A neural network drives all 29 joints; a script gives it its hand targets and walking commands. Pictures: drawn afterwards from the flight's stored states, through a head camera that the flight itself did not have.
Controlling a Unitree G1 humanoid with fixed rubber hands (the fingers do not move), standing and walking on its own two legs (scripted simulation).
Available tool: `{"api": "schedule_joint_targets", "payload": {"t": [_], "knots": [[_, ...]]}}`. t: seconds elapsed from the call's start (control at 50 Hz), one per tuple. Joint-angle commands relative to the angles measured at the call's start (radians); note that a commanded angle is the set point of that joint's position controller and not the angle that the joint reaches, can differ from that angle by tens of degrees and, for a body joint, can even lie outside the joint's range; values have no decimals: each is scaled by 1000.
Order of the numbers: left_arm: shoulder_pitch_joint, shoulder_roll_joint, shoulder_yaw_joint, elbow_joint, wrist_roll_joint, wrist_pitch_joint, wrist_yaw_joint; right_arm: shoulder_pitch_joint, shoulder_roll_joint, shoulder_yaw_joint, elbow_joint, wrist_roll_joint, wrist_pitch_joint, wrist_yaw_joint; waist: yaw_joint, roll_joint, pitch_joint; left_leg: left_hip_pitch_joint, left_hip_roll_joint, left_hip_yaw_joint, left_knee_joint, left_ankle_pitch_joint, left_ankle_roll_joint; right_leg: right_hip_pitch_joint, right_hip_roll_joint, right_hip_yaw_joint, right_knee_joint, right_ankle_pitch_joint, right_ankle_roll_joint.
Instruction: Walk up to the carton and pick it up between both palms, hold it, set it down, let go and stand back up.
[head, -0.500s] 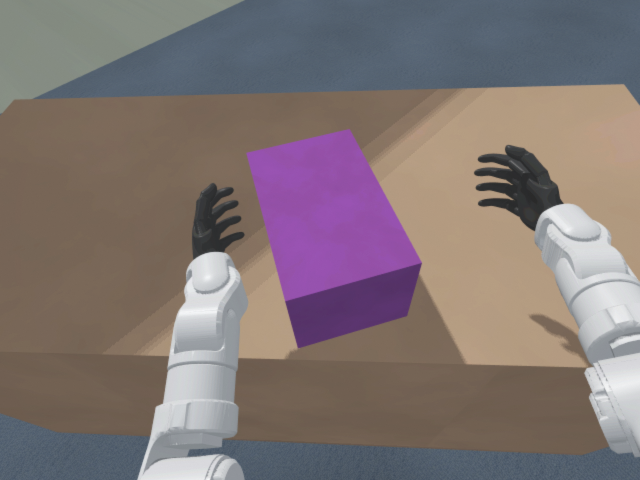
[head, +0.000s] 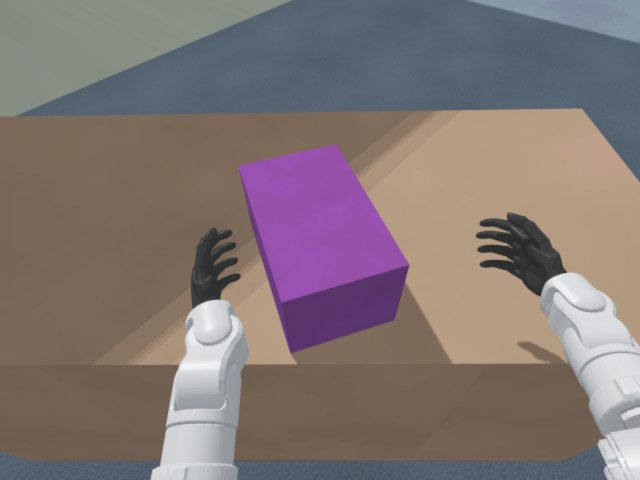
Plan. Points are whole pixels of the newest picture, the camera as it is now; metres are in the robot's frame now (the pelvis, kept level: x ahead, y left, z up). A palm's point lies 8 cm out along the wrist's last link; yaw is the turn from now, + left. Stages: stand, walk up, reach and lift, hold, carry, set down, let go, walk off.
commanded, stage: set down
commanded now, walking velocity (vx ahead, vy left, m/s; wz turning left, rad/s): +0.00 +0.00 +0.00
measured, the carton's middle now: (314, 241) +0.47 +0.07 -0.01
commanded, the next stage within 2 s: none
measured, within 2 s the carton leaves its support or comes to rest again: neither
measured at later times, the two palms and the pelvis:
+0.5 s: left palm (214, 345) +0.25 +0.17 +0.05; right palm (574, 341) +0.30 -0.27 +0.02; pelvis +0.01 -0.01 +0.00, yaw +0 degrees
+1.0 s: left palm (218, 376) +0.23 +0.16 +0.02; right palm (591, 409) +0.23 -0.27 +0.00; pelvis +0.01 +0.00 +0.00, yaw -1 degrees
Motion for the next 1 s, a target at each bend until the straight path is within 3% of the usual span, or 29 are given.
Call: {"api": "schedule_joint_targets", "payload": {"t": [0.0, 0.04, 0.06, 0.08, 0.14, 0.16, 0.22, 0.26, 0.28, 0.32, 0.34, 0.38, 0.44, 0.52, 0.56, 0.58, 0.6, 0.62, 0.68, 0.7, 0.72, 0.78, 0.82, 0.86, 0.88, 0.92, 0.94, 0.96, 0.98], "knots": [[-177, -53, -32, -183, 25, -82, 12, -188, -193, -55, -110, 29, -87, 16, -14, -68, -312, 141, -29, -46, 29, 156, 41, 121, -72, 107, -6, 299, -7], [-130, -58, -44, -186, 16, -113, 14, -158, -191, -58, -169, 32, -121, 16, -15, -105, -301, 120, -29, -44, 31, 144, 44, 122, -81, 117, -11, 290, 1], [-153, -57, -55, -201, 5, -128, 16, -177, -192, -62, -182, 41, -133, 18, -17, -89, -304, 120, -28, -43, 29, 140, 40, 113, -78, 107, -5, 291, -1], [-207, -40, -39, -159, 2, -130, 21, -230, -200, -60, -192, 43, -132, 17, 0, -101, -294, 76, -31, -35, 30, 73, 46, 102, -90, 127, -11, 197, 6], [-188, -49, -65, -141, -15, -113, 25, -183, -196, -58, -176, 50, -100, 24, -8, -102, -225, 77, -24, -36, 17, 13, 52, 49, -96, 145, -42, 43, 5], [-162, -54, -68, -136, -24, -106, 27, -159, -198, -66, -185, 47, -92, 26, -10, -127, -217, 79, -21, -35, 14, 5, 52, 37, -95, 149, -51, 4, 5], [-160, -42, -56, -183, -23, -112, 35, -151, -209, -84, -214, 31, -95, 21, -6, -140, -252, 51, -24, -33, 22, 8, 54, 84, -97, 156, -31, 45, 11], [-38, -63, -70, -202, -11, -122, 25, -21, -206, -81, -197, 32, -112, 17, -33, -137, -262, 97, -24, -48, 27, 78, 50, 140, -96, 159, -25, 189, 11], [-16, -62, -52, -201, 3, -126, 18, 0, -201, -66, -200, 40, -120, 14, -19, -139, -257, 101, -31, -43, 20, 92, 49, 163, -102, 163, -31, 244, 16], [75, -82, -59, -203, 29, -142, 4, 82, -201, -61, -167, 40, -143, 12, -39, -155, -215, 116, -32, -51, 7, 126, 52, 194, -95, 149, -24, 364, 16], [55, -71, -52, -203, 42, -151, 0, 69, -198, -57, -177, 46, -155, 7, -36, -129, -204, 100, -34, -49, 4, 113, 50, 199, -106, 158, -20, 398, 17], [103, -85, -66, -193, 39, -172, 0, 102, -194, -53, -180, 55, -181, 8, -38, -132, -175, 89, -32, -49, 2, 90, 52, 177, -111, 162, -23, 361, 20], [151, -88, -117, -250, 25, -225, 1, 176, -199, -83, -230, 47, -241, 15, -76, -131, -205, 111, -32, -56, 21, 106, 49, 156, -108, 143, -11, 415, 13], [279, -93, -145, -267, 37, -285, 4, 290, -210, -59, -225, 80, -302, 26, -71, -132, -200, 132, -32, -59, 32, 151, 47, 182, -99, 129, 5, 459, 2], [271, -78, -133, -241, 41, -301, 4, 279, -203, -50, -231, 96, -315, 28, -55, -136, -164, 113, -34, -50, 35, 127, 47, 156, -107, 144, -5, 422, 9], [288, -87, -142, -245, 41, -306, 10, 314, -212, -66, -212, 88, -319, 31, -73, -130, -137, 108, -31, -52, 27, 78, 47, 133, -107, 143, -5, 341, 7], [249, -76, -135, -263, 33, -311, 17, 280, -203, -54, -250, 90, -320, 34, -49, -145, -141, 71, -33, -41, 34, 45, 53, 132, -116, 161, -15, 259, 6], [278, -92, -152, -249, 23, -320, 23, 324, -202, -64, -247, 85, -328, 37, -63, -145, -129, 63, -28, -48, 45, 28, 52, 113, -124, 171, -14, 222, 8], [254, -82, -155, -239, 19, -317, 38, 321, -201, -60, -251, 90, -322, 51, -46, -127, -124, 82, -22, -37, 44, 1, 53, 64, -117, 165, -20, 88, -11], [319, -97, -173, -230, 20, -317, 35, 399, -197, -58, -239, 84, -326, 52, -65, -136, -105, 91, -21, -42, 47, 8, 56, 69, -110, 164, -15, 90, -15], [278, -79, -154, -249, 19, -319, 32, 360, -186, -49, -277, 88, -327, 50, -43, -147, -113, 70, -28, -32, 53, 18, 60, 78, -118, 173, -22, 120, -10], [337, -81, -154, -248, 33, -320, 23, 427, -202, -48, -262, 100, -332, 44, -59, -138, -110, 82, -30, -41, 48, 50, 49, 131, -123, 180, -10, 242, 0], [337, -81, -153, -227, 48, -308, 22, 424, -208, -49, -226, 102, -320, 48, -51, -133, -80, 102, -30, -37, 50, 52, 47, 87, -107, 160, -11, 217, -14], [374, -78, -143, -178, 46, -293, 9, 444, -208, -48, -242, 93, -304, 43, -45, -149, -41, 74, -29, -37, 42, 19, 50, 88, -120, 183, -29, 166, -5], [347, -66, -142, -210, 39, -293, 11, 418, -206, -54, -288, 91, -300, 43, -35, -146, -42, 77, -30, -35, 32, 21, 52, 78, -115, 169, -27, 173, -6], [355, -57, -169, -229, 37, -292, 13, 444, -211, -77, -261, 89, -290, 53, -54, -95, -51, 162, -29, -36, 30, 68, 42, 20, -81, 118, -19, 152, -33], [357, -49, -169, -212, 27, -295, 5, 450, -194, -73, -272, 83, -284, 51, -59, -101, -58, 162, -34, -32, 40, 77, 43, 18, -83, 121, -24, 156, -32], [358, -39, -147, -231, 25, -302, 6, 442, -199, -75, -323, 77, -281, 51, -40, -120, -63, 158, -33, -24, 28, 70, 50, 24, -79, 117, -26, 152, -31], [400, -42, -158, -219, 28, -304, 1, 490, -198, -77, -295, 72, -278, 52, -57, -122, -63, 170, -32, -30, 30, 77, 49, 37, -80, 121, -23, 156, -23]]}}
